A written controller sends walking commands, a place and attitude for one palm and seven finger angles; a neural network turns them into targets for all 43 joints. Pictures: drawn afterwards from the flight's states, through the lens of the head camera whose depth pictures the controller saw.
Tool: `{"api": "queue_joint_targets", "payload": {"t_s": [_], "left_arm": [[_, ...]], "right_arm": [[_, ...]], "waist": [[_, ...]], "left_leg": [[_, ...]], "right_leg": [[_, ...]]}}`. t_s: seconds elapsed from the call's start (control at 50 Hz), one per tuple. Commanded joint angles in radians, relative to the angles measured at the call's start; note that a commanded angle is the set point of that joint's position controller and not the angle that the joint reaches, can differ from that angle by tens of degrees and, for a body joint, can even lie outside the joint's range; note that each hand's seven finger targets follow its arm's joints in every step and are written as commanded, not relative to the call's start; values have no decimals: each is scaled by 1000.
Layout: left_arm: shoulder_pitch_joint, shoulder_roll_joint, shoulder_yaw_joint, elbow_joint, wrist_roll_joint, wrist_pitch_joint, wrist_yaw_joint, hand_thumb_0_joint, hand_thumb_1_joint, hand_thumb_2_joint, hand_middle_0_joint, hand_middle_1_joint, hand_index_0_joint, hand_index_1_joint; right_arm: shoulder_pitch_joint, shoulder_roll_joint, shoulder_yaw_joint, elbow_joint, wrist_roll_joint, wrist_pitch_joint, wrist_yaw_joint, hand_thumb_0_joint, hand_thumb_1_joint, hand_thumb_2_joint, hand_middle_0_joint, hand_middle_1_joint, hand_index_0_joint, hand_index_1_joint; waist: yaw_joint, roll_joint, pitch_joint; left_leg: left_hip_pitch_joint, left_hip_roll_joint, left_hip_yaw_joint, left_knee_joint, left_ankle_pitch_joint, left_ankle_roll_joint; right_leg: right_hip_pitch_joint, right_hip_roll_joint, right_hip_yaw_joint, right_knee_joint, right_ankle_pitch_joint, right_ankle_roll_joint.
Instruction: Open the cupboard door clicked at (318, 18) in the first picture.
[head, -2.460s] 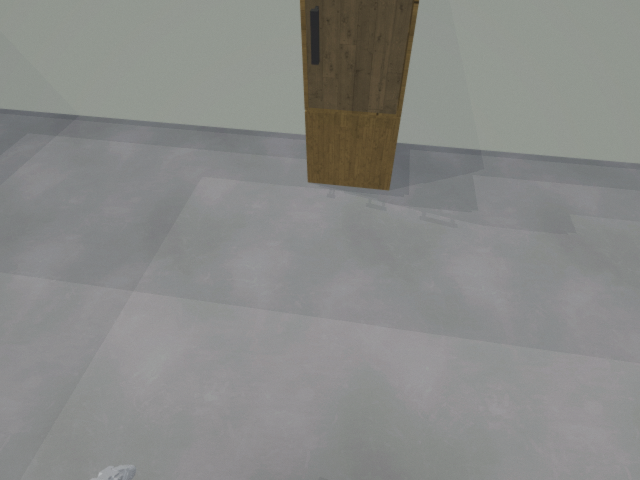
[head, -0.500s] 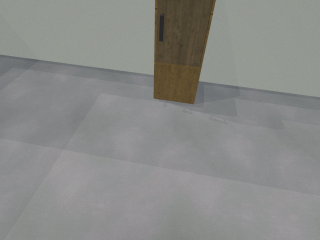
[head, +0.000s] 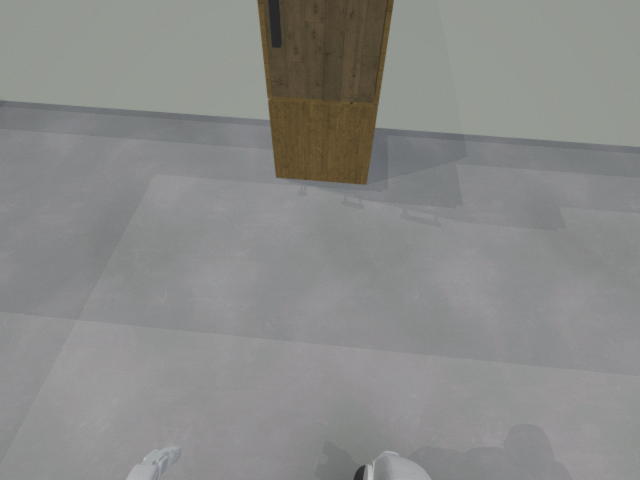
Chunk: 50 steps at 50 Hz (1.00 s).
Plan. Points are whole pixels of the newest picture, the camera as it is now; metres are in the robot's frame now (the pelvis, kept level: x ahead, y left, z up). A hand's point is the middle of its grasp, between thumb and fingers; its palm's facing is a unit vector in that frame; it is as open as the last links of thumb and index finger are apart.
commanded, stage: walk to a spot facing it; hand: left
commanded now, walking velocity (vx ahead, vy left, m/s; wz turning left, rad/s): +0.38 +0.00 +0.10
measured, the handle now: (275, 11) +1.32 +0.15 -0.02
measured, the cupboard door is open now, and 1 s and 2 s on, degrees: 0 0 0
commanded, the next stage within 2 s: take the last steps up to it in 0.70 s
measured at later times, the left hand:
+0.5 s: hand (168, 442) +0.19 +0.23 -0.15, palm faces +0.09 -0.99 -0.14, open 7.3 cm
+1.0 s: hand (238, 254) +0.52 +0.17 -0.14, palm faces +0.04 -0.97 -0.22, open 7.2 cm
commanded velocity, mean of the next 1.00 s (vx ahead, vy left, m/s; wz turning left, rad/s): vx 0.33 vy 0.00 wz -0.03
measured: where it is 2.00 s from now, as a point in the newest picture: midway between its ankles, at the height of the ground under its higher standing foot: (325, 297)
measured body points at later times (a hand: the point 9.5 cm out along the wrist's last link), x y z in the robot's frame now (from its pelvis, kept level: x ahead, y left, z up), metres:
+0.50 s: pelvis +0.21 +0.05 +0.03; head +0.21 +0.08 +0.48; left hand +0.19 +0.28 -0.14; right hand +0.26 -0.19 -0.10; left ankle +0.21 +0.12 -0.71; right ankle +0.17 -0.10 -0.62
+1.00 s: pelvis +0.43 -0.01 +0.02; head +0.45 -0.03 +0.47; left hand +0.51 +0.22 -0.12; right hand +0.39 -0.23 -0.14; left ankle +0.36 +0.12 -0.62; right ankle +0.48 -0.10 -0.71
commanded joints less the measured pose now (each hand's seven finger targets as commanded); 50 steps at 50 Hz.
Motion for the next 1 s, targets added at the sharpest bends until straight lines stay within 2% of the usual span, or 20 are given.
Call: {"api": "queue_joint_targets", "payload": {"t_s": [0.0,0.06,0.1,0.22,0.28,0.3,0.32,0.34,0.38,0.4,0.46,0.6,0.68,0.72,0.78,0.8,0.82,0.84,0.9,0.98], "left_arm": [[258,168,33,47,-11,14,27,0,900,900,-200,-300,-200,-300],[143,78,7,20,4,6,37,0,900,900,-200,-300,-200,-300],[133,85,7,21,4,7,33,0,900,900,-200,-300,-200,-300],[176,127,19,31,5,8,20,0,900,900,-200,-300,-200,-300],[185,116,16,26,-3,19,16,0,900,900,-200,-300,-200,-300],[195,75,9,13,-7,21,10,0,900,900,-200,-300,-200,-300],[175,16,-3,-25,-13,21,1,0,900,900,-200,-300,-200,-300],[106,58,1,-47,0,22,9,0,900,900,-200,-300,-200,-300],[102,55,11,-23,1,16,-4,0,900,900,-200,-300,-200,-300],[138,43,10,-1,5,19,-8,0,900,900,-200,-300,-200,-300],[196,17,7,33,7,42,-6,0,900,900,-200,-300,-200,-300],[48,-7,1,-9,1,53,-14,0,900,900,-200,-300,-200,-300],[-38,-17,-4,-27,-3,43,-14,0,900,900,-200,-300,-200,-300],[-19,-4,-2,-23,-4,36,-12,0,900,900,-200,-300,-200,-300],[265,52,12,66,3,12,-2,0,900,900,-200,-300,-200,-300],[402,139,34,105,9,-2,12,0,900,900,-200,-300,-200,-300],[472,236,53,119,-2,-5,23,0,900,900,-200,-300,-200,-300],[431,241,54,112,-19,1,26,0,900,900,-200,-300,-200,-300],[210,94,12,60,-13,5,35,0,900,900,-200,-300,-200,-300],[160,46,8,42,-1,2,37,0,900,900,-200,-300,-200,-300]], "right_arm": [[-147,-106,-37,-163,-6,-24,8,0,-900,-900,200,300,200,300],[-85,-66,-33,-148,-21,15,15,0,-900,-900,200,300,200,300],[-90,-61,-35,-164,-19,27,22,0,-900,-900,200,300,200,300],[-229,-87,-40,-249,-14,3,46,0,-900,-900,200,300,200,300],[-154,-141,-49,-231,-15,-11,40,0,-900,-900,200,300,200,300],[-66,-214,-65,-209,-22,-18,30,0,-900,-900,200,300,200,300],[41,-323,-92,-195,-31,-24,22,0,-900,-900,200,300,200,300],[42,-303,-80,-181,-28,-20,8,0,-900,-900,200,300,200,300],[-96,-231,-53,-220,-18,-29,0,0,-900,-900,200,300,200,300],[-142,-202,-44,-228,-18,-40,-2,0,-900,-900,200,300,200,300],[-146,-163,-43,-210,-10,-58,-8,0,-900,-900,200,300,200,300],[-72,-169,-44,-147,-8,-55,-12,0,-900,-900,200,300,200,300],[-26,-165,-42,-112,-16,-46,-10,0,-900,-900,200,300,200,300],[-33,-174,-43,-102,-18,-42,-10,0,-900,-900,200,300,200,300],[-78,-197,-44,-101,-6,-36,-11,0,-900,-900,200,300,200,300],[-55,-160,-40,-109,6,-37,-2,0,-900,-900,200,300,200,300],[-5,-101,-32,-138,14,-39,-3,0,-900,-900,200,300,200,300],[-52,-118,-32,-139,15,-29,-11,0,-900,-900,200,300,200,300],[-167,-87,-34,-164,-10,-6,-1,0,-900,-900,200,300,200,300],[-110,-59,-32,-155,-21,26,11,0,-900,-900,200,300,200,300]], "waist": [[115,-128,-61],[10,-85,-27],[-7,-117,-27],[20,-101,0],[-28,14,-13],[-63,192,-36],[-90,426,-39],[-96,334,-21],[-30,121,21],[2,97,2],[35,82,-48],[14,92,5],[-13,121,37],[3,131,24],[139,81,-117],[184,-64,-237],[160,-274,-329],[159,-207,-330],[71,-77,-63],[10,-113,-69]], "left_leg": [[-577,54,-76,568,125,46],[-442,91,-51,392,172,13],[-385,84,-7,241,200,-6],[-292,39,69,-117,260,-9],[-53,1,107,-285,253,-11],[45,105,-90,-431,81,32],[96,332,-453,-638,-63,125],[58,371,-565,-703,-83,158],[-27,321,-413,-688,26,153],[-32,281,-305,-677,158,131],[-25,216,-111,-662,427,118],[73,204,13,-672,574,142],[70,204,55,-631,675,131],[75,209,62,-575,760,123],[7,156,115,-220,951,70],[-206,94,135,51,687,31],[-440,-61,109,397,-28,-8],[-459,-25,-31,511,-55,6],[-491,77,-60,470,147,0],[-385,78,5,224,199,-31]], "right_leg": [[300,-371,585,-477,-482,-143],[62,-285,300,-488,-322,-88],[8,-241,196,-499,-286,-75],[80,-218,158,-466,-331,-75],[23,-156,91,-309,-336,-38],[-50,-73,25,-61,-285,3],[-206,47,-55,286,-396,55],[-270,25,79,482,-387,44],[-297,-54,139,577,-198,45],[-264,-70,142,557,-138,54],[-193,-76,126,506,-64,80],[-240,-81,64,200,-5,91],[-150,-37,24,25,8,57],[-69,-9,4,-24,-16,34],[322,52,-30,-156,74,3],[597,-124,156,-145,265,-44],[753,-402,546,-224,562,-174],[657,-416,557,-301,467,-208],[264,-305,348,-399,131,-128],[119,-214,192,-455,12,-97]]}}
